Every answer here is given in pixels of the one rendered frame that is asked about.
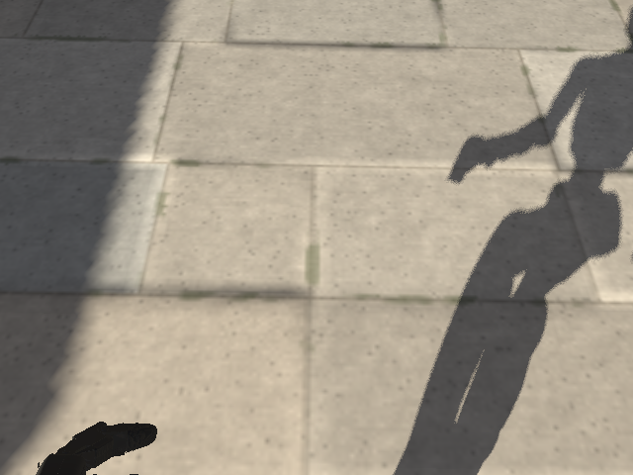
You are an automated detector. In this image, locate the left robot hand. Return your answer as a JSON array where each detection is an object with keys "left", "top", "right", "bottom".
[{"left": 36, "top": 422, "right": 157, "bottom": 475}]

